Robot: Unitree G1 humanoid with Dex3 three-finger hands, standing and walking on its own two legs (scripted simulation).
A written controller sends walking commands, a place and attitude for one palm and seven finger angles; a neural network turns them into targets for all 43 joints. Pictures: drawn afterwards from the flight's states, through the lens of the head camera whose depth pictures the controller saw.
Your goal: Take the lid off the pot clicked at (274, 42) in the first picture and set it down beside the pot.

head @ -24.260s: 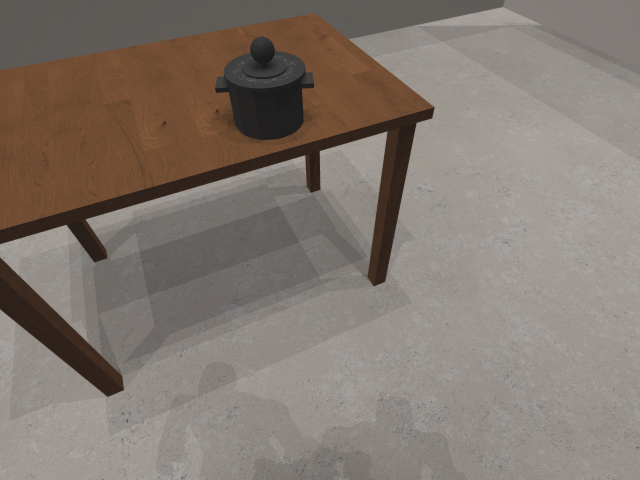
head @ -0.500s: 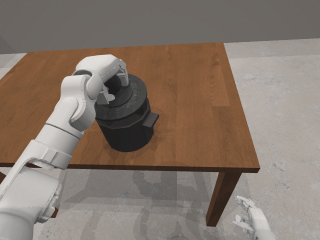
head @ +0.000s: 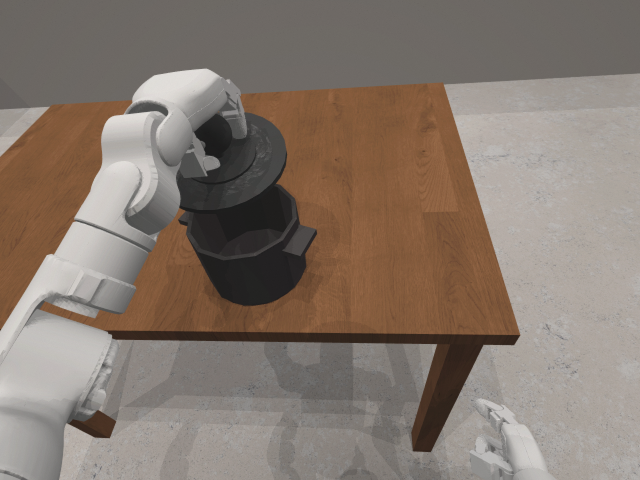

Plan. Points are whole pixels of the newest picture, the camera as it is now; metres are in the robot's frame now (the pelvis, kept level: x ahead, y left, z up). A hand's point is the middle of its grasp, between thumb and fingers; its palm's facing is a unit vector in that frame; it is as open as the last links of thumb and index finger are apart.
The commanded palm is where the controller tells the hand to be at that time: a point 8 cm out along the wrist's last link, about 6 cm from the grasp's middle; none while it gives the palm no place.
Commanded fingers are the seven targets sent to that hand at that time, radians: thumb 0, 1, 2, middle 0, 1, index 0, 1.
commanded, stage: lift the lid straight up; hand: left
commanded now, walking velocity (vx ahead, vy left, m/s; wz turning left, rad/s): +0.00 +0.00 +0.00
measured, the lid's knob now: (211, 134) +0.46 +0.14 +0.22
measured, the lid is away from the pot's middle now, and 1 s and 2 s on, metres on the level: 0.02 0.02 0.14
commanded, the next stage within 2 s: move the lid sideways beside the pot in 0.90 s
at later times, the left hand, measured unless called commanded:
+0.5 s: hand (192, 109) +0.43 +0.14 +0.27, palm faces -0.03 -0.04 -1.00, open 7.6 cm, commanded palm +0.39 +0.15 +0.35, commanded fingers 0.00 0.57 1.12 -1.03 -1.00 -0.91 -0.94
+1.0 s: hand (193, 91) +0.42 +0.13 +0.30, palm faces +0.03 -0.04 -1.00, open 7.6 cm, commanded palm +0.38 +0.15 +0.36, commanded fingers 0.00 0.57 1.12 -1.03 -1.00 -0.91 -0.94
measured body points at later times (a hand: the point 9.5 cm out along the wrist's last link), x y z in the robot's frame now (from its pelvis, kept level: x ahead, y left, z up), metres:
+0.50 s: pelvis +0.00 +0.00 +0.00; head +0.01 -0.04 +0.45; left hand +0.43 +0.14 +0.33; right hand +0.19 -0.21 -0.11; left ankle -0.02 +0.10 -0.74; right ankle +0.02 -0.13 -0.74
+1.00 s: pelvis -0.01 +0.00 +0.00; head +0.00 -0.05 +0.45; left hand +0.41 +0.13 +0.35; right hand +0.19 -0.22 -0.11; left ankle -0.02 +0.10 -0.74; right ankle +0.02 -0.13 -0.74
